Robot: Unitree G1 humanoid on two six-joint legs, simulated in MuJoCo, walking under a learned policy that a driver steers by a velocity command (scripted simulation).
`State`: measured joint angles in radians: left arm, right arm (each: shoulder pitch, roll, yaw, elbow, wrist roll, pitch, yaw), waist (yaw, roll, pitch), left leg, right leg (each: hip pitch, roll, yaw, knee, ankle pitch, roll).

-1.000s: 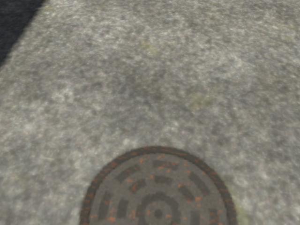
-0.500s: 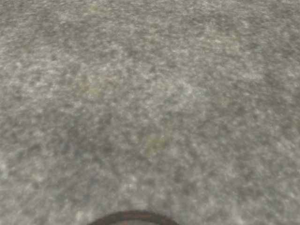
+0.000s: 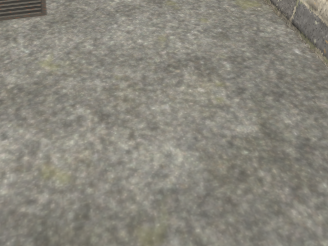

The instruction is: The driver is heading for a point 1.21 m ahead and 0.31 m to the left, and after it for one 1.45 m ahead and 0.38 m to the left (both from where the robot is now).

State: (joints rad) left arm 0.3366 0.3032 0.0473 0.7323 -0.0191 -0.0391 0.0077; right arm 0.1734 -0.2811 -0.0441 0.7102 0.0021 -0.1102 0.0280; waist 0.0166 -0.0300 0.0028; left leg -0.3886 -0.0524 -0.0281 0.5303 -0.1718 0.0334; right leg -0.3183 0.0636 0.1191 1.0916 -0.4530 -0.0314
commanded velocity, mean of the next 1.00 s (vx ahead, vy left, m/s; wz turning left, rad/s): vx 0.50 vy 0.00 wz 0.44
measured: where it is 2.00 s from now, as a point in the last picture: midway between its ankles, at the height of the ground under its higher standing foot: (105, 139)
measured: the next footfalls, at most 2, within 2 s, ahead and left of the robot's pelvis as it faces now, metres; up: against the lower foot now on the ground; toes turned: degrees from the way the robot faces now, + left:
right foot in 0.34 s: +0.34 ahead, -0.12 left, +0.00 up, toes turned +13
left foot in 0.84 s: +0.53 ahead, +0.22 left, +0.00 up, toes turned +29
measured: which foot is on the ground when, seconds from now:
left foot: down 0.00-0.36, up 0.38-0.82, down 0.84-1.00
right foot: up 0.00-0.32, down 0.34-0.86, up 0.88-1.00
